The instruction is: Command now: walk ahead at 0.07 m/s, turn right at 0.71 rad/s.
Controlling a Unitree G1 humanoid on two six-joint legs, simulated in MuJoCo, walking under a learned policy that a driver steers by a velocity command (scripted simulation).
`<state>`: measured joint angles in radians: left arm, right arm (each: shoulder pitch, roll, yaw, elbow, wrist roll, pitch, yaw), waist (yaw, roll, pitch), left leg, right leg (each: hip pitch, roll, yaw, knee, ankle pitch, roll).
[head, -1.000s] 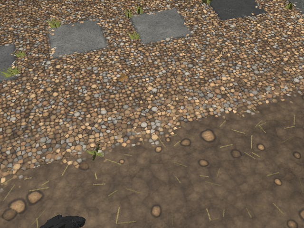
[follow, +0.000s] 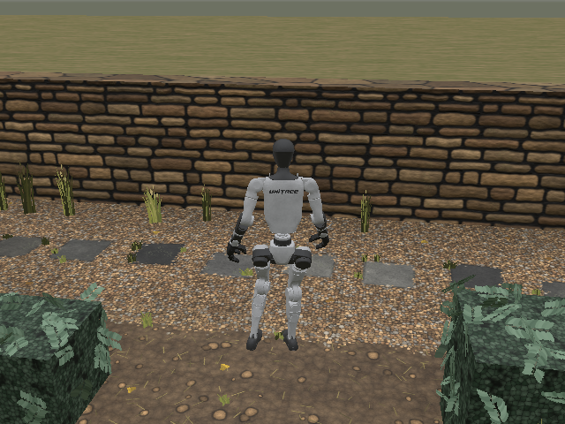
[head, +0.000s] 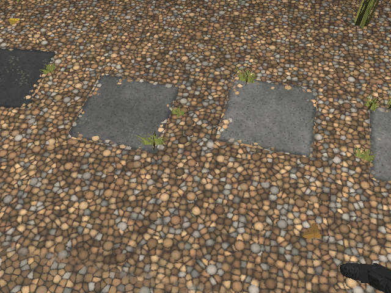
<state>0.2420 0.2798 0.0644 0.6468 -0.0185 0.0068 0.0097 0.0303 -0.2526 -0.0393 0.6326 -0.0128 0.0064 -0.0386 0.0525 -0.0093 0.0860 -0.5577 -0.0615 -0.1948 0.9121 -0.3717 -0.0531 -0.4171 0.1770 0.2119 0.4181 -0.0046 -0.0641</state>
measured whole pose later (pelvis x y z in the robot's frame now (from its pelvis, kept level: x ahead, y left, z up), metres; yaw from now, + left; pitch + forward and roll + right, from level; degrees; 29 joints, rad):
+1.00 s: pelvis +0.06 +0.04 -0.01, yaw -9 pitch +2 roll -2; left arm 0.10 0.28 0.08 0.67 -0.01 0.02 0.02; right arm 0.22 -0.31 -0.09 0.63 0.02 0.07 0.02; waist -0.03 -0.02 0.04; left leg -0.37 0.05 0.08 0.66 -0.30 0.01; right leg -0.25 -0.15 -0.24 0.62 -0.37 0.06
